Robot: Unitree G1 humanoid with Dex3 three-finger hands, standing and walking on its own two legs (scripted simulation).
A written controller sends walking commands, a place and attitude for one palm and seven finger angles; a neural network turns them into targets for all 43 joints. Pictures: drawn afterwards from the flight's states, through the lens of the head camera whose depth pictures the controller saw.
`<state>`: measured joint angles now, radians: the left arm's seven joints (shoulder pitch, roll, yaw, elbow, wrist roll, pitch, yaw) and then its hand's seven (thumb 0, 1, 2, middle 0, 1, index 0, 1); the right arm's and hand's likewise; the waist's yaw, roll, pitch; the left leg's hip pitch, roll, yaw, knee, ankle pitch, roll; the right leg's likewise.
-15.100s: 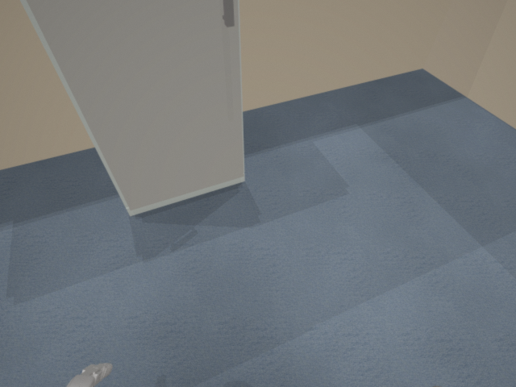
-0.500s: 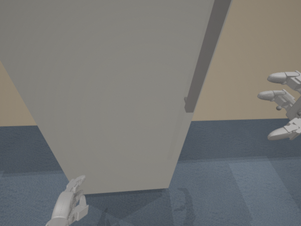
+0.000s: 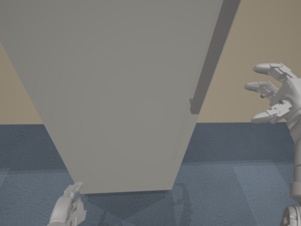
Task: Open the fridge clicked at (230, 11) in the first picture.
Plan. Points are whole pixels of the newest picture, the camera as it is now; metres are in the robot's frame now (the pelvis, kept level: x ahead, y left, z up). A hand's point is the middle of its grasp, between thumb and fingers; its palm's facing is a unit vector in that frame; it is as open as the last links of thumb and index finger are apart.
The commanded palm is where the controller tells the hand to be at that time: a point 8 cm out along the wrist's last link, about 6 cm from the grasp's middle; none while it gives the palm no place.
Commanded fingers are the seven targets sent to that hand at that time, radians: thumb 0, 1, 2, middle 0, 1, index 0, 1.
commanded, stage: move the hooked fingers beside the handle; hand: right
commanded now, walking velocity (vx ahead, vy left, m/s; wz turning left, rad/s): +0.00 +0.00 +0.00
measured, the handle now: (208, 56) +0.47 -0.11 +0.26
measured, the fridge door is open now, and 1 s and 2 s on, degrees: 0 0 0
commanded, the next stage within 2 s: feel for the door with the fingertips in 1.36 s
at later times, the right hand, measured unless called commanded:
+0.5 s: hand (239, 82) +0.43 -0.19 +0.22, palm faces -0.08 +1.00 -0.02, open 14.0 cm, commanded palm +0.42 -0.24 +0.23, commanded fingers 0.00 0.50 -0.30 0.30 1.20 0.30 1.20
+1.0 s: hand (238, 81) +0.42 -0.19 +0.22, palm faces -0.08 +1.00 -0.01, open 14.0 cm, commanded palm +0.40 -0.23 +0.23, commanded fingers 0.00 0.50 -0.30 0.30 1.20 0.30 1.20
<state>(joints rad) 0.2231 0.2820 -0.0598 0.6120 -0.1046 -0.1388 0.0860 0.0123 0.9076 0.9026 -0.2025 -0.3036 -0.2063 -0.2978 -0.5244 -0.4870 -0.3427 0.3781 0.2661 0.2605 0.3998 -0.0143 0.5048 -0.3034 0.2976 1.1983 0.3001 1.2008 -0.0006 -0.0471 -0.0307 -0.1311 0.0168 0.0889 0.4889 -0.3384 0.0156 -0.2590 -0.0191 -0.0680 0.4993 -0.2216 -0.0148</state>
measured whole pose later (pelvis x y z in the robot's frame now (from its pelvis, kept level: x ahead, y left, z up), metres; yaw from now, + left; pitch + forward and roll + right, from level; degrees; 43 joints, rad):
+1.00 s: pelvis +0.00 +0.00 +0.00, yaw +1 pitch +1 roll +0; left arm 0.30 0.29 -0.02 0.65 -0.10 -0.09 0.08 0.01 0.91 0.90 -0.20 -0.30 -0.21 -0.30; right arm -0.72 -0.44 -0.29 0.63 0.22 0.17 0.32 -0.01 0.50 -0.30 0.30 1.20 0.30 1.20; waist 0.03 -0.04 -0.04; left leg -0.15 0.01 0.07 0.47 -0.32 0.01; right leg -0.28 -0.03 -0.08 0.49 -0.22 -0.02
